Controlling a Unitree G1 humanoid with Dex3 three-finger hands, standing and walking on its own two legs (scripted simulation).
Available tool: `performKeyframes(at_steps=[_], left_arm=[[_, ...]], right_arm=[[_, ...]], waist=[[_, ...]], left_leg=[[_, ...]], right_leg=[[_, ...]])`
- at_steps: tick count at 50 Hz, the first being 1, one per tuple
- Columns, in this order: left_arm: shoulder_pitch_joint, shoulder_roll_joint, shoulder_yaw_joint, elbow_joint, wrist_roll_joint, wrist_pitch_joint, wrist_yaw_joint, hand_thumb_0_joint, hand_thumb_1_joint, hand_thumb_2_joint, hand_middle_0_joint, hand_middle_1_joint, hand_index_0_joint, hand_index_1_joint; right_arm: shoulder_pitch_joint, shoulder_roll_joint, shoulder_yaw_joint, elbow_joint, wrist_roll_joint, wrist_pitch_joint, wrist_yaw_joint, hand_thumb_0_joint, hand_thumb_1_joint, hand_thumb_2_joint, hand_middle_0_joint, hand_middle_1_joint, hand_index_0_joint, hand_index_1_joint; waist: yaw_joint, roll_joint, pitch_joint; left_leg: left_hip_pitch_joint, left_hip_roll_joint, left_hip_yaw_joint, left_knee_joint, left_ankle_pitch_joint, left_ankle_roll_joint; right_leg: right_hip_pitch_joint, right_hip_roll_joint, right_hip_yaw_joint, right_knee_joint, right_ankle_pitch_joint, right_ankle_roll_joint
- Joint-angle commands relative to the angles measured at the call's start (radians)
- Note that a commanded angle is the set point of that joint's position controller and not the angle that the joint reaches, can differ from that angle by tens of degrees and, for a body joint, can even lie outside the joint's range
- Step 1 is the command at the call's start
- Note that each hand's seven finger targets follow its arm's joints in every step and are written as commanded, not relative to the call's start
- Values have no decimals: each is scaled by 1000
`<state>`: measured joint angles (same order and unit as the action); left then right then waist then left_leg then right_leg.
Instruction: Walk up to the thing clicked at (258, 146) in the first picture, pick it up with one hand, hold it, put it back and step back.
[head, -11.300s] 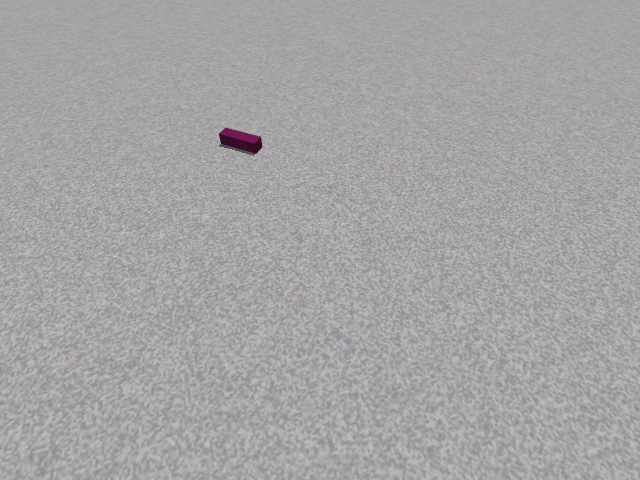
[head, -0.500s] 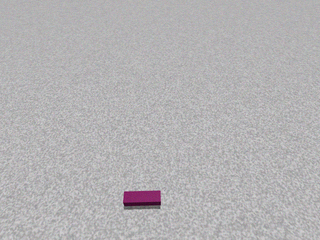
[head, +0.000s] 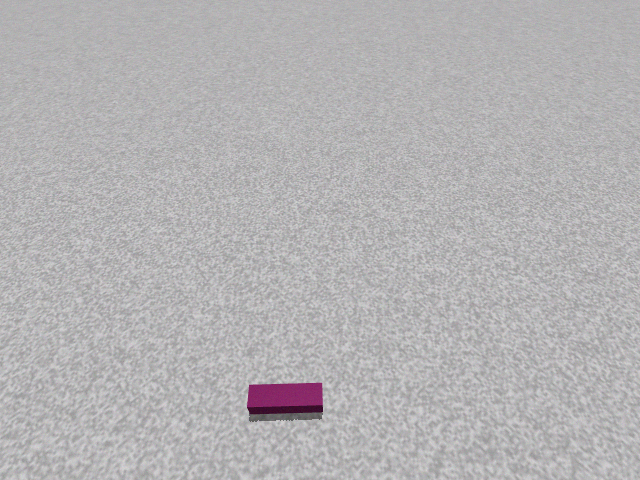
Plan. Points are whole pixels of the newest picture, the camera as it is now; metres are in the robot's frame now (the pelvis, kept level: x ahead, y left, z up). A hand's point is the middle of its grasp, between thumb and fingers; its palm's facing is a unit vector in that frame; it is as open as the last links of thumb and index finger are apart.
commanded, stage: stand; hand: left
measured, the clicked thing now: (286, 398) +0.49 +0.13 -0.75
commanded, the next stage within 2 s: walk up in 0.04 s
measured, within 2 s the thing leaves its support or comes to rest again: neither
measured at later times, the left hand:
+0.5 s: hand out of the picture +0.09 +0.15 -0.17, palm faces -0.09 -0.93 -0.35, open 7.4 cm
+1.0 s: hand out of the picture +0.15 +0.15 -0.15, palm faces -0.01 -0.90 -0.44, open 7.4 cm
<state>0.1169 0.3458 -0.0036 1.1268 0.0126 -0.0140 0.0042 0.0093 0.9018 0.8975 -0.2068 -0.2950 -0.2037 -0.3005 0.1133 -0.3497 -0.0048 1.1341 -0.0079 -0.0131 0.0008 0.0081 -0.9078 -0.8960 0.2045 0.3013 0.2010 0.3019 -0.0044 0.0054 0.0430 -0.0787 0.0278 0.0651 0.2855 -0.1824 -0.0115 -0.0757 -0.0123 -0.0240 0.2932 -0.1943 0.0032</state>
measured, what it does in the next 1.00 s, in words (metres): steps to the right: right foot, then left foot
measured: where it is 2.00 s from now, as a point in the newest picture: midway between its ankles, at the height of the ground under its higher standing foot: outside the picture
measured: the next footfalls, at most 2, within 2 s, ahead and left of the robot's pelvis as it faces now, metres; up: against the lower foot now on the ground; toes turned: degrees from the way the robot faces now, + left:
right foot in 0.36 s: +0.08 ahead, -0.26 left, +0.00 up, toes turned -1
left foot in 0.66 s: +0.10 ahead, -0.02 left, +0.00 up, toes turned -3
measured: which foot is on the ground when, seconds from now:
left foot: down 0.00-0.36, up 0.38-0.64, down 0.66-1.00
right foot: down 0.00-0.06, up 0.08-0.34, down 0.36-1.00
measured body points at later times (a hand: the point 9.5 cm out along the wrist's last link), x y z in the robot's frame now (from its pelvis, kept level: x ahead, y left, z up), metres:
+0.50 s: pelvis +0.02 -0.11 -0.03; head +0.05 -0.12 +0.42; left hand +0.10 +0.19 -0.15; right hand +0.04 -0.48 -0.13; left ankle +0.00 +0.02 -0.69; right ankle +0.05 -0.25 -0.75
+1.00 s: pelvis +0.05 -0.13 -0.02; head +0.08 -0.15 +0.42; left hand +0.15 +0.19 -0.12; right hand +0.17 -0.44 -0.15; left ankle +0.07 -0.02 -0.75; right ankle +0.04 -0.26 -0.75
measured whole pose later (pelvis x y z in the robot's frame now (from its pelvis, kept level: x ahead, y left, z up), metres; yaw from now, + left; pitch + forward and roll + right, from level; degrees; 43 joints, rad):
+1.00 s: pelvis +0.05 -0.13 -0.02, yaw +0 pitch -3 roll +0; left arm 0.13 0.39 0.02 0.96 0.01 -0.03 0.02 0.01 0.90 0.90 -0.21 -0.30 -0.21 -0.30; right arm 0.12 -0.39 -0.05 0.93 0.00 0.01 0.01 0.01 -0.91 -0.90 0.21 0.30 0.20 0.30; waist 0.00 0.04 0.11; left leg -0.26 -0.04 -0.03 0.61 -0.31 0.02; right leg -0.22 -0.03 -0.01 0.62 -0.36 0.01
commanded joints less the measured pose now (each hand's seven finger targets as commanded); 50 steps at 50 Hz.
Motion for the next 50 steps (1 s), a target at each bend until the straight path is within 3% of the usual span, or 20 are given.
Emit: performKeyframes(at_steps=[1, 3, 5, 8, 13, 17, 18, 19, 20, 23, 29, 31, 32, 34, 36, 40, 42, 44, 46, 50], left_arm=[[-30, 217, 37, -54, -6, -20, 10, 0, 900, 900, -200, -300, -200, -300], [-67, 279, 127, -171, 56, 43, -40, 0, 900, 900, -200, -300, -200, -300], [-50, 255, 139, -232, 62, 84, -60, 0, 900, 900, -200, -300, -200, -300], [26, 242, 148, -257, 38, 91, -84, 0, 900, 900, -200, -300, -200, -300], [1, 239, 152, -321, 46, 90, -117, 0, 900, 900, -200, -300, -200, -300], [273, 273, 172, -215, 37, 55, -86, 0, 900, 900, -200, -300, -200, -300], [305, 383, 199, -234, 49, 44, -71, 0, 900, 900, -200, -300, -200, -300], [219, 425, 188, -295, 48, 38, -62, 0, 900, 900, -200, -300, -200, -300], [159, 443, 185, -316, 37, 39, -57, 0, 900, 900, -200, -300, -200, -300], [58, 331, 150, -335, 18, 18, -25, 0, 900, 900, -200, -300, -200, -300], [78, 330, 133, -316, 11, -23, 1, 0, 900, 900, -200, -300, -200, -300], [11, 323, 119, -332, -2, -21, 4, 0, 900, 900, -200, -300, -200, -300], [3, 296, 105, -335, -9, -18, 6, 0, 900, 900, -200, -300, -200, -300], [51, 225, 86, -315, -32, -8, 10, 0, 900, 900, -200, -300, -200, -300], [46, 256, 99, -280, -19, 0, 17, 0, 900, 900, -200, -300, -200, -300], [122, 204, 82, -224, -21, -32, 21, 0, 900, 900, -200, -300, -200, -300], [97, 281, 96, -214, 3, -52, 33, 0, 900, 900, -200, -300, -200, -300], [20, 341, 102, -232, -7, -49, 29, 0, 900, 900, -200, -300, -200, -300], [-11, 312, 90, -235, -5, -46, 28, 0, 900, 900, -200, -300, -200, -300], [-50, 266, 75, -225, -6, -39, 25, 0, 900, 900, -200, -300, -200, -300]], right_arm=[[-29, -210, -37, -56, -2, -17, -11, 0, -900, -900, 200, 300, 200, 300], [238, -395, -137, -44, -9, -37, -64, 0, -900, -900, 200, 300, 200, 300], [218, -418, -174, -103, -15, -53, -83, 0, -900, -900, 200, 300, 200, 300], [107, -342, -160, -182, -31, -69, -85, 0, -900, -900, 200, 300, 200, 300], [137, -381, -178, -238, -43, -69, -72, 0, -900, -900, 200, 300, 200, 300], [57, -278, -132, -277, -39, -37, -52, 0, -900, -900, 200, 300, 200, 300], [119, -184, -94, -297, -28, -27, -53, 0, -900, -900, 200, 300, 200, 300], [114, -199, -93, -312, -5, -17, -57, 0, -900, -900, 200, 300, 200, 300], [99, -273, -116, -301, 1, -17, -57, 0, -900, -900, 200, 300, 200, 300], [218, -278, -105, -240, 14, -22, -42, 0, -900, -900, 200, 300, 200, 300], [208, -247, -100, -251, -14, -2, -14, 0, -900, -900, 200, 300, 200, 300], [255, -246, -109, -242, -17, -3, -12, 0, -900, -900, 200, 300, 200, 300], [256, -255, -116, -243, -24, -8, -13, 0, -900, -900, 200, 300, 200, 300], [108, -357, -131, -304, -23, -19, -7, 0, -900, -900, 200, 300, 200, 300], [104, -323, -120, -300, -22, -21, 0, 0, -900, -900, 200, 300, 200, 300], [36, -263, -92, -288, -1, -13, -9, 0, -900, -900, 200, 300, 200, 300], [56, -211, -74, -292, 18, -2, -4, 0, -900, -900, 200, 300, 200, 300], [66, -224, -86, -275, 7, 14, -8, 0, -900, -900, 200, 300, 200, 300], [44, -220, -88, -267, 1, 17, -2, 0, -900, -900, 200, 300, 200, 300], [5, -250, -93, -255, 4, 1, 15, 0, -900, -900, 200, 300, 200, 300]], waist=[[2, -14, -79], [-77, 0, -34], [-55, 46, -14], [15, 39, -2], [-9, 167, 48], [108, -39, -65], [129, -363, -39], [100, -351, -31], [79, -231, 16], [9, -132, 6], [12, -77, -2], [-39, -77, -42], [-49, -66, -50], [23, 177, -38], [10, 139, -20], [61, 129, -103], [41, -4, -154], [7, -74, -94], [1, -110, -63], [3, -85, -71]], left_leg=[[48, 132, -100, -20, 222, 25], [233, 303, -276, 2, 228, 170], [130, 475, -390, -43, 129, 281], [26, 364, -220, -11, 88, 223], [-98, 327, -122, 52, 45, 210], [-350, 132, 62, 487, -173, 106], [-489, 5, 72, 728, -487, 62], [-488, -39, -73, 863, -522, 30], [-434, -15, -152, 936, -479, 27], [-436, 39, -176, 849, -329, 38], [-263, 26, -145, 487, -318, 45], [-117, -4, -98, 323, -143, 55], [-54, -9, -125, 227, -53, 69], [-131, 235, -516, 64, 54, 201], [-194, 268, -512, 80, 106, 287], [-75, 156, -280, 270, 459, 163], [-197, 58, -196, 371, 364, 68], [-189, 1, -136, 394, -66, 31], [-188, 2, -149, 356, -99, 41], [-57, 83, -246, 226, 266, 106]], right_leg=[[-6, -135, 91, -29, 246, -26], [-354, -9, -2, 282, -170, -26], [-461, -50, 166, 665, -354, -23], [-438, -67, 248, 728, -265, -28], [-350, -80, 106, 509, -233, -3], [82, 26, -36, 233, -48, -10], [59, -134, 265, 43, -145, -66], [-108, -307, 596, -111, -326, -206], [-205, -335, 641, -112, -393, -292], [-156, -241, 380, 29, -277, -230], [-196, -323, 321, 135, 148, -252], [-257, -293, 247, 226, 252, -205], [-297, -258, 215, 286, 245, -163], [-316, -3, 6, 464, -138, -29], [-249, 3, 55, 581, -451, -35], [-128, -25, 32, 169, -82, -32], [53, -156, 214, 139, 296, -83], [-52, -313, 321, 188, 426, -223], [-74, -280, 257, 187, 410, -193], [-157, -107, 90, 210, 149, -49]])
